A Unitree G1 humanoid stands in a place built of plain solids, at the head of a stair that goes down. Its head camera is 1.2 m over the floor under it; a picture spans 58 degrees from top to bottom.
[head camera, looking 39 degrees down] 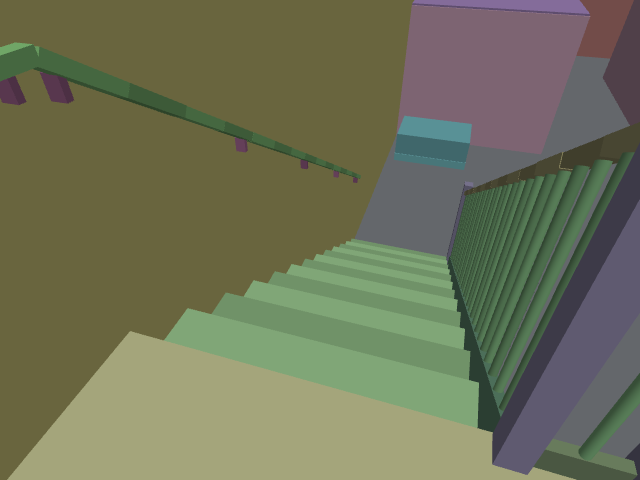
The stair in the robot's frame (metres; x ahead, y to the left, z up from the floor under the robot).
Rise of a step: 0.19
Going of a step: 0.30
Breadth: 1.20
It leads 18 degrees to the right of straight ahead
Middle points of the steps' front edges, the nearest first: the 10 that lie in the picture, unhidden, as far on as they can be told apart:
0.79 0.09 0.00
1.07 -0.01 -0.19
1.36 -0.09 -0.38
1.64 -0.18 -0.58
1.92 -0.27 -0.77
2.20 -0.36 -0.96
2.48 -0.45 -1.15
2.77 -0.54 -1.34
3.05 -0.63 -1.54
3.33 -0.72 -1.73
